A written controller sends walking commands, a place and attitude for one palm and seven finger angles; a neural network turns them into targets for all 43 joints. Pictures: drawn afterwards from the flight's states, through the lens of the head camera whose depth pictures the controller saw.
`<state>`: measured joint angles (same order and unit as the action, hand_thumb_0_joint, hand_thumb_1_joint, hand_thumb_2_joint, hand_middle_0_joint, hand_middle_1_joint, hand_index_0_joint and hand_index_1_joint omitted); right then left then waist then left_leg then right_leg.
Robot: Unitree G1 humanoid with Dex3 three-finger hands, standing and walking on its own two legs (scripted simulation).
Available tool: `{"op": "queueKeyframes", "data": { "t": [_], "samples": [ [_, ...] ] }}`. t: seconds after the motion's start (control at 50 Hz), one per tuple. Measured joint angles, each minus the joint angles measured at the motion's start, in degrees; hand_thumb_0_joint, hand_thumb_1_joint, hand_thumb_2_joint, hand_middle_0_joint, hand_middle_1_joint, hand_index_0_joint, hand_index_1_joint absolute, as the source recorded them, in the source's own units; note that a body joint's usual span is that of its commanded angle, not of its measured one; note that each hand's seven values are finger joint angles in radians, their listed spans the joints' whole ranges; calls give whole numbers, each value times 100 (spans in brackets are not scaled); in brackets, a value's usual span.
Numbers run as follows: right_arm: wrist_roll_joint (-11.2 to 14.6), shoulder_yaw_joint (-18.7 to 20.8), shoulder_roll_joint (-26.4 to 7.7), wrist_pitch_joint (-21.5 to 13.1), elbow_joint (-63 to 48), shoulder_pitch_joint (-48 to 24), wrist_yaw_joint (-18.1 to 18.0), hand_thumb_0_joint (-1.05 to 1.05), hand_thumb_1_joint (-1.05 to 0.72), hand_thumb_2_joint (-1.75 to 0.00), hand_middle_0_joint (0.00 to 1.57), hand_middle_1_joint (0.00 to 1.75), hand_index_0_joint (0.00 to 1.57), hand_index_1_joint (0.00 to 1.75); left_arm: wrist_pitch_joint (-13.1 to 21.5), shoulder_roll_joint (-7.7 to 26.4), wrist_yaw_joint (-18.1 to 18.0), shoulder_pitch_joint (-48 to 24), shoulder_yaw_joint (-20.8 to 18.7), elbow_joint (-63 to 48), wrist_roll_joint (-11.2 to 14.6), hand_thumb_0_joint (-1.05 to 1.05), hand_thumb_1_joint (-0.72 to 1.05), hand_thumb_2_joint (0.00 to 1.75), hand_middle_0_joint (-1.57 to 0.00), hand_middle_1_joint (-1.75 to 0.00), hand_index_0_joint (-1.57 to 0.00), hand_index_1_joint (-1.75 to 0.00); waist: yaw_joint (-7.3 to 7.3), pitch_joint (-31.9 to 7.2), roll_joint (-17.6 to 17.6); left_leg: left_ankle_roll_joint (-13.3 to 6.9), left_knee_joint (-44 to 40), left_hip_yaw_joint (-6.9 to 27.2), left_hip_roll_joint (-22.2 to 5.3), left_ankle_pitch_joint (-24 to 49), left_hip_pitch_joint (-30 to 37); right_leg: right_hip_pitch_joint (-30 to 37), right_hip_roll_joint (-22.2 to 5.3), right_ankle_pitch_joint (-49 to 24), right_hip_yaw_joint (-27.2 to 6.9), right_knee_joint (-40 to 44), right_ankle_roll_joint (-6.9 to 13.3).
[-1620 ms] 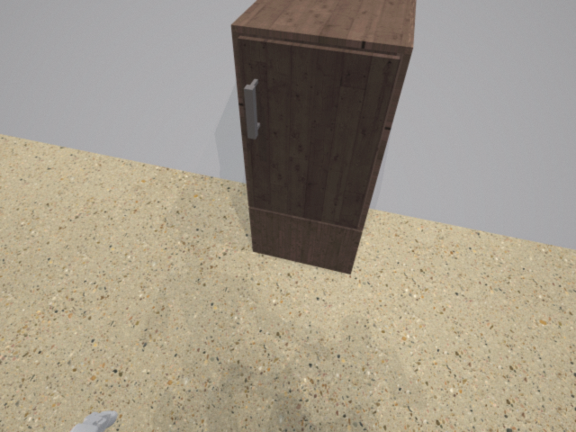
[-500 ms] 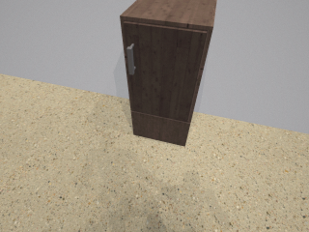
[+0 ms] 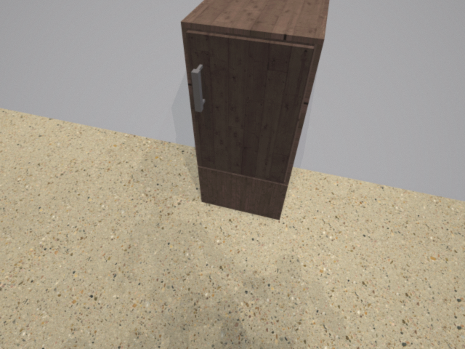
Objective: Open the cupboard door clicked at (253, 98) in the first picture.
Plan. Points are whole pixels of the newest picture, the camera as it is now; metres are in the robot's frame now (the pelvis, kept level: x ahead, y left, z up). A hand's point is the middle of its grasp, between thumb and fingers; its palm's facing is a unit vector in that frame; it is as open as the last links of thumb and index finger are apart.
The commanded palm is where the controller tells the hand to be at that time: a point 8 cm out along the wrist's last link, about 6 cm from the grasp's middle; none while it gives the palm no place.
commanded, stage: turn to face it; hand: left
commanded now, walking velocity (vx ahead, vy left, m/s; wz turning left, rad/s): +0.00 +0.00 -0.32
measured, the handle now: (199, 88) +0.90 +0.17 -0.04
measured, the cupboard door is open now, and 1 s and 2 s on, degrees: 0 0 0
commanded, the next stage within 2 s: take the last steps up to it in 0.40 s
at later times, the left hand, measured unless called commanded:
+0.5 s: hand out of the picture +0.05 +0.19 -0.18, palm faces -0.14 -0.97 -0.22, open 7.4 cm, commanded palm none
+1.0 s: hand out of the picture +0.16 +0.22 -0.17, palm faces -0.17 -0.97 -0.18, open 7.4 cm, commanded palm none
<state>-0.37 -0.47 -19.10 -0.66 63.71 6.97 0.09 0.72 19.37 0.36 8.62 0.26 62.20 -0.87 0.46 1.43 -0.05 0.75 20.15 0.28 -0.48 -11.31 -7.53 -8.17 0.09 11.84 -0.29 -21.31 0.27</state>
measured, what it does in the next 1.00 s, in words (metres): lifts its right foot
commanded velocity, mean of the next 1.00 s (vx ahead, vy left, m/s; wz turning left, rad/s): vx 0.16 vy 0.06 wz -0.12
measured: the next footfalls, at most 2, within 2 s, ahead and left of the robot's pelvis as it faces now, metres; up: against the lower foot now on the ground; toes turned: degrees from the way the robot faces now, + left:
right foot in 1.16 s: +0.24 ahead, -0.11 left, +0.00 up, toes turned -18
left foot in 1.60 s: +0.41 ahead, +0.15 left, +0.00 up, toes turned +1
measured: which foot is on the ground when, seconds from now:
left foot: down 0.00-1.00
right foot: down 0.00-0.70, up 0.72-1.00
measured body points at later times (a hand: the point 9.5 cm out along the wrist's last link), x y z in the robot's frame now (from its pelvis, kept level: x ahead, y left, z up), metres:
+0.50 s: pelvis -0.02 +0.00 -0.02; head +0.01 +0.00 +0.43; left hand +0.06 +0.24 -0.16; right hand -0.02 -0.24 -0.17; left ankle +0.00 +0.13 -0.75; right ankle +0.00 -0.12 -0.75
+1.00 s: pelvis +0.07 +0.04 +0.00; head +0.08 +0.05 +0.45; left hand +0.16 +0.27 -0.16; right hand -0.08 -0.13 -0.15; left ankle +0.00 +0.13 -0.75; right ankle +0.10 -0.10 -0.69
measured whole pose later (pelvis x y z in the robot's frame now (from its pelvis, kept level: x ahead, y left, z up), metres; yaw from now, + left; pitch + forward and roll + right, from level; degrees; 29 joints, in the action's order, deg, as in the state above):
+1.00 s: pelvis +0.07 +0.04 +0.00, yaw -10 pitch +0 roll +0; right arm -1.0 0.3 -5.9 -3.4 65.2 29.0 -1.1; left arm -0.7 11.1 1.1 13.3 -3.5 57.8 -2.0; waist -1.9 0.4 1.7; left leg -4.0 16.3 -7.9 2.4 -16.8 0.0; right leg -31.5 -5.7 14.2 4.3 -53.0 -0.3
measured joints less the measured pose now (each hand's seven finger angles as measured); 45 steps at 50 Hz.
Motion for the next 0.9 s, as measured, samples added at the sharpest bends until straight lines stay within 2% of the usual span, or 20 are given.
{"op": "queueKeyframes", "data": {
  "t": [0.12, 0.2, 0.4, 0.54, 0.62, 0.7, 0.72, 0.76, 0.82, 0.9],
  "samples": [
    [-5, 43, 41, 17, -118, -47, -58, 1, -90, -89, 20, 30, 21, 30, -75, -28, -29, 42, -52, -86, -1, 0, 90, 90, -21, -30, -20, -30, 34, 21, 0, 15, 193, -147, -68, -125, -59, -110, 69, 46, -145, -167, 6],
    [-8, 62, 188, 68, -238, 10, -97, 1, -90, -89, 20, 30, 21, 30, -169, -157, -59, 131, -62, -166, -6, 0, 90, 90, -21, -30, -20, -30, 23, 16, 15, 21, 412, -282, -115, -254, -152, -264, 121, 125, -278, -399, 1],
    [-11, 112, 649, 182, -355, 411, -85, 1, -90, -89, 20, 30, 21, 30, -281, -621, -3, 335, -53, -452, -34, 0, 90, 90, -21, -30, -20, -30, -44, 131, 48, 0, 929, -554, -197, -480, -480, -732, 220, 273, -547, -977, -11],
    [-10, 231, 735, 233, -373, 667, -87, 1, -90, -89, 20, 30, 21, 30, -280, -799, -18, 430, -103, -582, -57, 0, 90, 90, -21, -30, -20, -30, -141, 179, -13, -12, 1302, -634, -268, -627, -776, -1006, 297, 307, -636, -1214, -14],
    [-50, 255, 692, 195, -263, 916, -43, 1, -91, -89, 20, 30, 20, 30, -230, -871, -31, 555, -132, -577, -60, 0, 90, 90, -21, -30, -20, -30, -123, 30, -33, -36, 1533, -480, -168, -1148, -832, -915, 294, 302, -656, -1083, -26],
    [-68, 259, 707, 80, -169, 1238, -12, 1, -91, -89, 20, 30, 20, 30, -205, -852, -25, 791, -213, -503, -51, 0, 90, 90, -21, -30, -20, -30, -75, -203, 121, -203, 1275, -552, -23, -868, -585, -799, 192, 616, -755, -1126, -5],
    [-83, 266, 711, 32, -181, 1333, -11, 1, -91, -89, 20, 30, 20, 30, -221, -843, -17, 853, -236, -470, -54, 0, 90, 90, -21, -30, -20, -30, -83, -266, 135, -286, 1214, -597, -8, -761, -525, -860, 176, 987, -732, -1348, 61],
    [-84, 275, 731, -56, -206, 1505, -39, 1, -91, -89, 20, 30, 20, 30, -252, -835, -13, 920, -279, -373, -84, 0, 90, 90, -21, -30, -20, -30, -129, -332, 113, -393, 1071, -691, -4, -787, -349, -1170, 104, 1265, -431, -2251, 113],
    [-61, 233, 838, -136, -168, 1769, -80, 1, -91, -89, 20, 30, 20, 30, -233, -789, 39, 901, -340, -299, -125, 0, 90, 90, -21, -30, -20, -30, -214, -373, 97, -436, 578, -743, 45, -685, -4, -1685, -95, 982, -1, -3450, 111],
    [-51, 140, 1064, -200, -10, 2031, -99, 1, -91, -89, 20, 30, 20, 30, -162, -754, 75, 736, -393, -382, -125, 0, 90, 90, -20, -30, -19, -30, -190, -297, 135, -468, -34, -782, 154, -496, 384, -2140, -382, 444, 299, -3789, 24]
  ]
}}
